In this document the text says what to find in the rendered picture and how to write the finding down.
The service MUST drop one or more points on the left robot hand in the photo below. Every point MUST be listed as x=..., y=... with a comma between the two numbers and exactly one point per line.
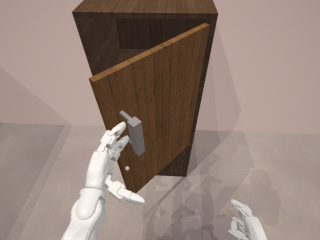
x=101, y=164

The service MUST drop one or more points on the cupboard door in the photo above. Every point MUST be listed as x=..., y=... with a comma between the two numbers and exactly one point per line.
x=159, y=87

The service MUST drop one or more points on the handle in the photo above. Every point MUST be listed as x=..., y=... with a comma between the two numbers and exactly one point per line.
x=135, y=128

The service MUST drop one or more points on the robot left forearm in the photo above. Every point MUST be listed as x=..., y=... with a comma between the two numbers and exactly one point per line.
x=87, y=215

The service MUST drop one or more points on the right robot hand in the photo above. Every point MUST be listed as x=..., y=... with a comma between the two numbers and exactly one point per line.
x=250, y=229

